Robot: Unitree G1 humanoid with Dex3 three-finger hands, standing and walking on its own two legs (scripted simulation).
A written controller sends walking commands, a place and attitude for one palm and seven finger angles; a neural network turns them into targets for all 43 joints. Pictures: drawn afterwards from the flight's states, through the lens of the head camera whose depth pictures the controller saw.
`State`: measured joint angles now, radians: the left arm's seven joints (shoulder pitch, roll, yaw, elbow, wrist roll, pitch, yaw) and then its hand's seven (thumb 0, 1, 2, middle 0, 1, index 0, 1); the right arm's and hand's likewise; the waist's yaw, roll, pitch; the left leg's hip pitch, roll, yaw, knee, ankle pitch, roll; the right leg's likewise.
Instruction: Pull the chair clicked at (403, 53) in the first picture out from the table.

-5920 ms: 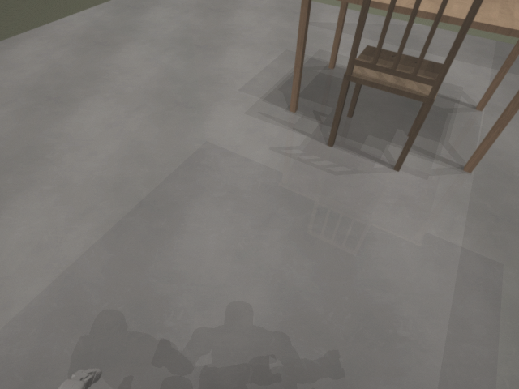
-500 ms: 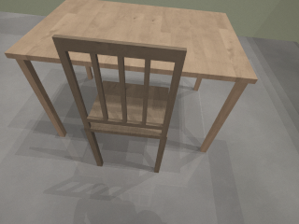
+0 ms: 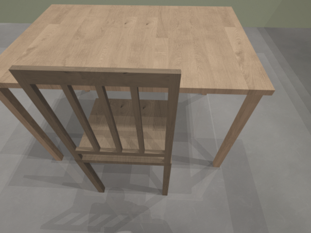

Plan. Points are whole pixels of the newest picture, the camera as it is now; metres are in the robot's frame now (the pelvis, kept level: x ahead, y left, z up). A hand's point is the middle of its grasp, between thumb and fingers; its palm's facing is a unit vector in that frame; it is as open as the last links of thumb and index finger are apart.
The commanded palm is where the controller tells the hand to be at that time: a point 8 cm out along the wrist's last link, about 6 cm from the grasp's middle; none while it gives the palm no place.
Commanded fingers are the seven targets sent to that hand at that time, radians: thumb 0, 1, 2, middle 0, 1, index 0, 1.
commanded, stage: come to a stop and stand still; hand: left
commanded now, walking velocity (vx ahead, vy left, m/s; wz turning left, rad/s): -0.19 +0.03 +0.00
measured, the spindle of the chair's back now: (111, 124) +0.45 +0.17 -0.04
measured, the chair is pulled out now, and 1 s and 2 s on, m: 0.00 0.00 0.00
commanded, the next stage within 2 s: look again from close up in 1.62 s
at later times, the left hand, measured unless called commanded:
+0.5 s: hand out of the picture +0.00 +0.21 -0.17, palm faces +0.00 -0.97 -0.24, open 7.4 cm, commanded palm none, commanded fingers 0.00 0.90 0.90 -0.20 -0.30 -0.20 -0.30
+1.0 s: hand out of the picture -0.02 +0.11 -0.17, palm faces +0.04 -0.99 -0.14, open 7.4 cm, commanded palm none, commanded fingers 0.00 0.90 0.90 -0.20 -0.30 -0.20 -0.30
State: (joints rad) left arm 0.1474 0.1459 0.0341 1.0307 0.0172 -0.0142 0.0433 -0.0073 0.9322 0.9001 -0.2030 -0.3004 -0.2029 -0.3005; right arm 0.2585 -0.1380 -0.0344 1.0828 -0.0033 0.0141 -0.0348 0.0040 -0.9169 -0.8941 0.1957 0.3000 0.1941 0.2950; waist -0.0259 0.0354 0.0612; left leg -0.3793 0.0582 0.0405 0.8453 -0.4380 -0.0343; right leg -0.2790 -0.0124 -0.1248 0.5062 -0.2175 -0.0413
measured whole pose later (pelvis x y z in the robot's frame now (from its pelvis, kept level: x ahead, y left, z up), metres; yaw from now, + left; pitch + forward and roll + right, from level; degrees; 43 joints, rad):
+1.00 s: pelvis +0.01 -0.03 +0.01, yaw +0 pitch -1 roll +0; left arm 0.32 0.08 0.00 1.16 0.00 0.00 0.04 0.01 0.91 0.90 -0.20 -0.30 -0.20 -0.30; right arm 0.36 -0.11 -0.01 1.20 -0.01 0.02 -0.04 0.00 -0.91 -0.89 0.20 0.30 0.19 0.30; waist -0.02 0.01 0.05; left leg -0.25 0.07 0.02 0.43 -0.16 -0.06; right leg -0.05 0.02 -0.06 0.40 -0.34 -0.04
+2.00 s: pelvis +0.02 +0.01 -0.01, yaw -2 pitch -1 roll +0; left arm 0.30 0.16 0.00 1.00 0.01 0.00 0.06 0.01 0.90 0.90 -0.20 -0.30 -0.20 -0.30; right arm 0.27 -0.17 0.00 1.02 -0.01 0.00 -0.03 0.00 -0.92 -0.89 0.20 0.30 0.20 0.30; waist -0.01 0.01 0.04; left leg -0.32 0.04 0.05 0.65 -0.31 0.00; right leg -0.10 -0.03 -0.03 0.57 -0.45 0.02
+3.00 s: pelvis -0.03 -0.02 -0.08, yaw -1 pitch +12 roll +0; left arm 0.34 0.16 0.14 0.21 -0.23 -0.50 -0.33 0.01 0.67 0.79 -0.17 -0.26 -0.18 -0.26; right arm 0.12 -0.24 -0.08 0.57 0.02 -0.22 -0.03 0.01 -0.91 -0.89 0.20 0.30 0.20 0.30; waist -0.02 -0.01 -0.16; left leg -0.89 0.07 0.01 1.05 -0.37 -0.04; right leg -0.72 -0.01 -0.06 1.12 -0.62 -0.03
